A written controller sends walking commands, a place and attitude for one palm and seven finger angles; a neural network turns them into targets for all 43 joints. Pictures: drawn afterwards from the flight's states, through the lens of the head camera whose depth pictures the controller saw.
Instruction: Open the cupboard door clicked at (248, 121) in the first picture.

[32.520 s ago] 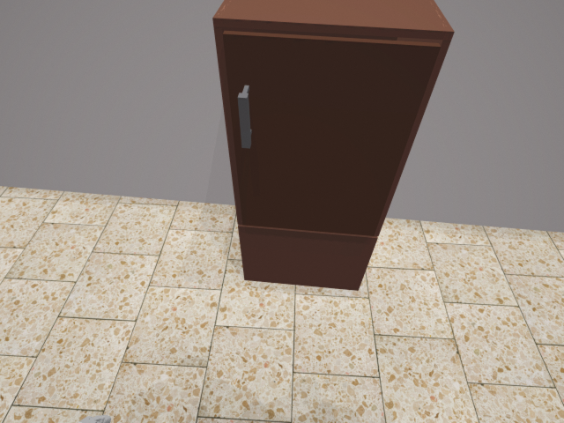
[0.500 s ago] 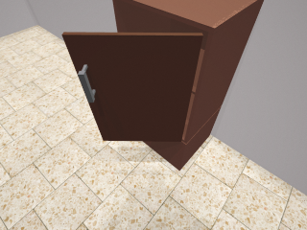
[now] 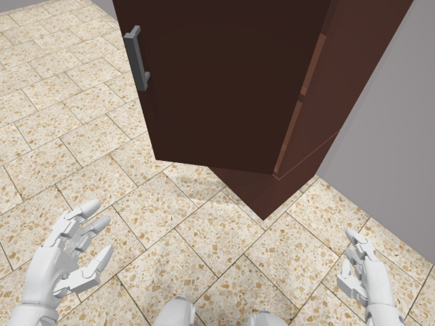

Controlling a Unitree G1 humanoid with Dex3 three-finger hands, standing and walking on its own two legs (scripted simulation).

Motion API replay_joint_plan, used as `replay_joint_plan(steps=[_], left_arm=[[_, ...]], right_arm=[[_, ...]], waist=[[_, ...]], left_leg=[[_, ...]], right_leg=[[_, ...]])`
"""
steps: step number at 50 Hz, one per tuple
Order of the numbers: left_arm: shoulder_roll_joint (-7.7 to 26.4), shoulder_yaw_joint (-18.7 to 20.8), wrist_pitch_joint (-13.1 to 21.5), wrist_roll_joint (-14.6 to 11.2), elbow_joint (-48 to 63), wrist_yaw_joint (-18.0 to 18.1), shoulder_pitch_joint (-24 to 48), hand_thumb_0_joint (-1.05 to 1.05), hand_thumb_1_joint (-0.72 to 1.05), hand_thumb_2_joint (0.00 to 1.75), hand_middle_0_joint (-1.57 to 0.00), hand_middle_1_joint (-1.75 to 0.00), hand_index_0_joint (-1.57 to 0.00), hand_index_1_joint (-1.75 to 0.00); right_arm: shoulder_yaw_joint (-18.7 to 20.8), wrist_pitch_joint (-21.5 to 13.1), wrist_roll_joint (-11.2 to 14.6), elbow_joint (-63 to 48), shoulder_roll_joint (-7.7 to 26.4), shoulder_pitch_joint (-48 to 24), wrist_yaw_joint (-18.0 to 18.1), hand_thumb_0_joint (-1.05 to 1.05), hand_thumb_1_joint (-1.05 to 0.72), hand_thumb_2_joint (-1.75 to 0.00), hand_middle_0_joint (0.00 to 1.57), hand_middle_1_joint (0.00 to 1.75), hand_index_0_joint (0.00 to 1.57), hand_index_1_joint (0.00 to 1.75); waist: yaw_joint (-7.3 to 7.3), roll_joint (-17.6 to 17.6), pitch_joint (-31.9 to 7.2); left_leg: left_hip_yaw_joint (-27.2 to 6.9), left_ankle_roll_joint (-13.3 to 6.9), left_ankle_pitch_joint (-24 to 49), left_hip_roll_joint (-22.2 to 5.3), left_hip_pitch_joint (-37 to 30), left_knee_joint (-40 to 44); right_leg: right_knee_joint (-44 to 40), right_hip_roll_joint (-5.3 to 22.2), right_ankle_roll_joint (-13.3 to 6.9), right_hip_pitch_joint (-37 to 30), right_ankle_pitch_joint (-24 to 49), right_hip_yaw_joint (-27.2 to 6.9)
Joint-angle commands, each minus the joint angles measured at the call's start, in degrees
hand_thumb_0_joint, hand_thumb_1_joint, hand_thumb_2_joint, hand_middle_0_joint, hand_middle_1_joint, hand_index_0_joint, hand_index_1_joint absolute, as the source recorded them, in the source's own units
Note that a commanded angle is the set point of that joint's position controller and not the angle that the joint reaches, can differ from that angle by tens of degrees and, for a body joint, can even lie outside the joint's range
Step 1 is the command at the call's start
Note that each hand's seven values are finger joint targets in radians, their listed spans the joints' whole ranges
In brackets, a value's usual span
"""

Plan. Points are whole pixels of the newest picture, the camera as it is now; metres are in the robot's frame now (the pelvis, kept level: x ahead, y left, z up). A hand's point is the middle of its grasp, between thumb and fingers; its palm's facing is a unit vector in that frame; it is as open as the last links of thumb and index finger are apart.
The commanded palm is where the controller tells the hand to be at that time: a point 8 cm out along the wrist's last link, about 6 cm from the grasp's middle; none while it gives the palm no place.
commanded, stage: raise the hand with hooked fingers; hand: left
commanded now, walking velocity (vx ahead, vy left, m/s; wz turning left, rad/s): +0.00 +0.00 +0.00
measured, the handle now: (139, 59) +0.63 +0.25 +0.13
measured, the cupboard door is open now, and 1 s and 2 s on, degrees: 41 41 41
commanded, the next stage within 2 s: move the hooked fingers beside the handle in 1.62 s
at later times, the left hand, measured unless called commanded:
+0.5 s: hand (66, 222) +0.24 +0.27 +0.08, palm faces -0.02 -1.00 -0.05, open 12.0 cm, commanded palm +0.22 +0.32 +0.10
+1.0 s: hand (40, 179) +0.29 +0.30 +0.13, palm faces +0.01 -1.00 -0.04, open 13.9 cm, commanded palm +0.26 +0.35 +0.14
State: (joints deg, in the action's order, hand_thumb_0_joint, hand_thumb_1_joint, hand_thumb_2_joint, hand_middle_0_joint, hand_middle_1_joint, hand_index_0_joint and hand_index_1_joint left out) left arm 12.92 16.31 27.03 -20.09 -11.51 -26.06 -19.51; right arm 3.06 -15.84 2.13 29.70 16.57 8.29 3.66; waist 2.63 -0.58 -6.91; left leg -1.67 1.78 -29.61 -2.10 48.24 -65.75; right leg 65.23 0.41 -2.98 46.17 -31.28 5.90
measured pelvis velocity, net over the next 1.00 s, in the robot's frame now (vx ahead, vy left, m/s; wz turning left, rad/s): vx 0.01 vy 0.04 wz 0.00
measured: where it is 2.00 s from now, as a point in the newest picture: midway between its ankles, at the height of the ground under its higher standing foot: outside the picture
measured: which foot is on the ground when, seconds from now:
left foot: down 0.00-1.00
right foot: down 0.00-1.00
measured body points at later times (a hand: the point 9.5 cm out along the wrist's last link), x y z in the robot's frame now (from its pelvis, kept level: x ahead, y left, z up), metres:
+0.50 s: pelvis -0.01 +0.04 +0.03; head +0.04 +0.05 +0.48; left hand +0.24 +0.32 +0.09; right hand +0.14 -0.21 -0.05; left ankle +0.03 +0.14 -0.65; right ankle +0.01 -0.09 -0.65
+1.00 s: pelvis +0.01 +0.04 +0.05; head +0.04 +0.05 +0.50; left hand +0.28 +0.36 +0.14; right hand +0.18 -0.19 -0.02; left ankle +0.03 +0.14 -0.65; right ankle +0.01 -0.09 -0.65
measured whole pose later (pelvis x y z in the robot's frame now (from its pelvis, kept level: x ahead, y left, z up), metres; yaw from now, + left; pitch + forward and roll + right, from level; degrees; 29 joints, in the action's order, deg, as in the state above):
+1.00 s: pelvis +0.01 +0.04 +0.05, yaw +0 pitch +7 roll -2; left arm 23.2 22.7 11.2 -19.7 -17.9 -27.0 -0.1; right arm -3.8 -12.7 2.7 32.2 15.0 15.0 5.2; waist 0.8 1.8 -4.2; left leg -0.1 -1.5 -23.3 -0.9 33.5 -49.9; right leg 46.0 0.9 0.3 30.2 -22.6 4.6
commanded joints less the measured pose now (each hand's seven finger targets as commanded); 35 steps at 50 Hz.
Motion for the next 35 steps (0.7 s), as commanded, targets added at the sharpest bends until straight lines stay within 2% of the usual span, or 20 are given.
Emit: replay_joint_plan(steps=[1, 2, 4, 5, 7, 9, 11, 13, 14, 15, 17, 19, 20, 21, 25, 28, 29, 35], left_arm=[[12.19, 3.47, 2.53, 0.06, 18.29, 0.82, 12.31, 0.00, 0.32, 0.65, -0.24, -0.68, -0.24, -0.68], [11.67, 3.00, 1.49, 0.01, 17.65, 0.62, 11.76, 0.00, 0.29, 0.64, -0.24, -0.69, -0.24, -0.69], [13.23, 4.79, -1.51, -0.60, 14.14, 0.01, 9.61, 0.00, 0.25, 0.62, -0.25, -0.72, -0.25, -0.72], [13.84, 5.37, -2.46, -0.64, 15.36, 0.12, 9.31, 0.00, 0.22, 0.61, -0.25, -0.74, -0.25, -0.74], [12.64, 5.03, -4.68, -0.94, 14.69, 0.78, 7.13, 0.00, 0.18, 0.59, -0.25, -0.76, -0.25, -0.76], [14.27, 7.46, -6.16, -1.47, 12.21, 1.78, 6.14, 0.00, 0.13, 0.57, -0.25, -0.80, -0.25, -0.80], [13.49, 7.05, -5.79, -1.49, 13.42, 2.62, 6.93, 0.00, 0.08, 0.55, -0.26, -0.82, -0.26, -0.82], [13.30, 7.05, -5.10, -1.67, 13.01, 3.60, 7.47, 0.00, 0.04, 0.53, -0.26, -0.86, -0.26, -0.86], [14.27, 7.64, -4.72, -1.68, 12.77, 3.65, 8.06, 0.00, 0.01, 0.52, -0.26, -0.87, -0.26, -0.87], [14.50, 7.11, -4.08, -1.22, 14.23, 3.75, 9.20, 0.00, -0.01, 0.51, -0.27, -0.88, -0.27, -0.88], [13.88, 5.79, -3.65, -0.76, 14.71, 3.93, 10.49, 0.00, -0.06, 0.49, -0.27, -0.92, -0.27, -0.92], [14.63, 6.02, -3.85, -0.75, 13.87, 3.85, 11.35, 0.00, -0.10, 0.47, -0.27, -0.94, -0.27, -0.94], [15.15, 6.09, -3.83, -0.37, 14.91, 3.91, 12.47, 0.00, -0.13, 0.46, -0.27, -0.96, -0.27, -0.96], [14.58, 5.26, -4.00, -0.25, 15.27, 3.92, 12.89, 0.00, -0.15, 0.45, -0.27, -0.98, -0.27, -0.98], [16.34, 6.19, -5.14, 0.25, 17.40, 4.90, 14.95, 0.00, -0.24, 0.41, -0.28, -1.03, -0.28, -1.03], [16.36, 6.73, -6.28, 0.34, 15.84, 5.52, 14.23, 0.00, -0.31, 0.38, -0.29, -1.08, -0.29, -1.08], [17.32, 7.49, -6.77, 0.18, 15.21, 5.31, 15.14, 0.00, -0.34, 0.37, -0.29, -1.10, -0.29, -1.10], [18.01, 7.71, -9.36, -0.04, 12.74, 3.54, 19.93, 0.00, -0.48, 0.31, -0.30, -1.18, -0.30, -1.18]], right_arm=[[0.77, -2.06, -0.20, -4.54, 4.98, 3.06, 1.30, 0.00, -0.90, -0.90, 0.20, 0.30, 0.20, 0.30], [0.54, -2.15, -0.16, -4.44, 4.96, 2.87, 1.34, 0.00, -0.90, -0.90, 0.20, 0.30, 0.20, 0.30], [0.12, -1.99, 0.04, -4.59, 5.18, 2.26, 1.33, 0.00, -0.90, -0.90, 0.20, 0.30, 0.20, 0.30], [-0.08, -1.96, 0.16, -4.92, 5.14, 2.16, 1.26, 0.00, -0.90, -0.90, 0.20, 0.30, 0.20, 0.30], [-0.28, -1.89, 0.27, -5.54, 4.76, 1.80, 1.14, 0.00, -0.90, -0.90, 0.20, 0.30, 0.20, 0.30], [-0.53, -1.76, 0.09, -5.63, 4.80, 1.34, 1.09, 0.00, -0.90, -0.90, 0.20, 0.30, 0.20, 0.30], [-0.63, -1.90, -0.08, -5.86, 4.89, 2.04, 0.92, 0.00, -0.90, -0.90, 0.20, 0.30, 0.20, 0.30], [-0.77, -2.13, -0.04, -5.88, 4.98, 2.36, 0.79, 0.00, -0.90, -0.90, 0.20, 0.30, 0.20, 0.30], [-0.89, -2.24, -0.12, -5.99, 5.45, 2.33, 0.78, 0.00, -0.90, -0.90, 0.20, 0.30, 0.20, 0.30], [-0.99, -2.38, -0.11, -6.18, 5.66, 2.90, 0.72, 0.00, -0.90, -0.90, 0.20, 0.30, 0.20, 0.30], [-1.16, -2.77, 0.00, -6.08, 5.91, 3.59, 0.68, 0.00, -0.90, -0.90, 0.20, 0.30, 0.20, 0.30], [-1.14, -2.91, 0.09, -5.98, 6.45, 4.09, 0.83, 0.00, -0.90, -0.90, 0.20, 0.30, 0.20, 0.30], [-1.10, -2.91, 0.16, -6.00, 6.65, 4.50, 0.92, 0.00, -0.90, -0.90, 0.20, 0.30, 0.20, 0.30], [-1.20, -3.07, 0.24, -5.97, 6.62, 4.47, 0.99, 0.00, -0.90, -0.90, 0.20, 0.30, 0.20, 0.30], [-1.34, -3.08, 0.23, -5.82, 6.85, 4.97, 1.10, 0.00, -0.90, -0.90, 0.20, 0.30, 0.20, 0.30], [-1.49, -2.73, 0.29, -5.78, 6.81, 5.10, 1.06, 0.00, -0.90, -0.90, 0.20, 0.30, 0.20, 0.30], [-1.58, -2.47, 0.13, -5.84, 6.96, 5.05, 1.10, 0.00, -0.90, -0.90, 0.20, 0.30, 0.20, 0.30], [-1.97, -1.33, 0.43, -5.83, 7.04, 5.07, 1.44, 0.00, -0.90, -0.90, 0.20, 0.30, 0.20, 0.30]], waist=[[-4.63, 3.93, -11.18], [-4.55, 4.50, -11.12], [-3.21, 5.66, -10.07], [-2.75, 5.72, -11.83], [-2.24, 5.18, -12.12], [-1.39, 2.01, -10.57], [-1.65, 1.82, -11.08], [-1.99, 0.66, -9.27], [-1.57, 0.93, -8.91], [-1.76, 2.08, -9.79], [-2.39, 4.14, -9.21], [-2.60, 2.57, -8.38], [-2.67, 2.97, -9.44], [-2.62, 4.96, -9.19], [-2.56, 7.34, -9.64], [-2.46, 6.51, -8.59], [-2.24, 6.71, -7.83], [-2.69, 6.85, -7.61]], left_leg=[[0.90, -3.87, 15.24, 1.36, -6.50, 6.88], [0.72, -3.85, 15.22, 1.49, -7.01, 7.75], [0.13, -3.59, 14.78, 1.60, -7.40, 9.59], [0.04, -3.59, 15.18, 1.68, -8.49, 10.75], [-0.04, -3.49, 14.43, 1.92, -9.81, 13.06], [-0.66, -3.26, 13.97, 1.75, -8.96, 14.35], [-0.44, -3.22, 13.01, 1.92, -9.71, 15.50], [-0.65, -3.16, 10.76, 1.95, -9.37, 16.59], [-0.79, -3.13, 10.71, 1.90, -9.47, 16.92], [-0.78, -3.11, 10.40, 1.89, -10.49, 17.62], [-0.99, -3.07, 9.05, 1.87, -12.03, 18.70], [-1.46, -3.10, 8.72, 1.71, -12.41, 19.34], [-1.56, -3.05, 9.10, 1.62, -13.52, 19.93], [-1.66, -2.91, 9.56, 1.58, -14.66, 20.48], [-2.48, -2.51, 11.95, 1.27, -18.09, 22.06], [-2.80, -2.08, 13.24, 1.02, -19.00, 23.20], [-2.76, -2.08, 13.97, 1.16, -18.88, 23.23], [-2.36, -1.82, 17.58, 1.09, -21.60, 24.09]], right_leg=[[-15.40, -0.34, 2.67, -8.48, 15.00, -9.73], [-15.64, -0.47, 2.60, -8.65, 14.65, -8.87], [-16.17, -1.13, 1.98, -9.23, 12.81, -7.63], [-16.43, -0.91, 2.14, -10.29, 13.19, -7.08], [-17.49, -0.90, 2.34, -11.07, 11.91, -5.84], [-17.80, -1.36, 2.06, -11.65, 10.47, -4.79], [-18.22, -1.14, 2.38, -11.48, 9.38, -4.22], [-19.08, -1.21, 2.43, -10.46, 6.22, -3.84], [-18.85, -1.41, 2.03, -10.68, 6.01, -3.59], [-18.65, -1.33, 2.03, -10.50, 6.01, -3.29], [-18.64, -1.40, 1.87, -9.48, 5.87, -2.56], [-18.84, -1.69, 1.72, -9.65, 6.16, -2.28], [-18.64, -1.64, 1.78, -9.90, 6.88, -1.93], [-18.65, -1.59, 1.64, -9.99, 7.72, -1.77], [-18.86, -1.72, 1.40, -10.91, 10.56, -1.06], [-19.50, -1.75, 1.46, -11.90, 11.80, -0.54], [-19.71, -1.96, 1.27, -12.36, 12.47, -0.59], [-21.49, -2.15, 1.33, -14.16, 15.75, -0.71]])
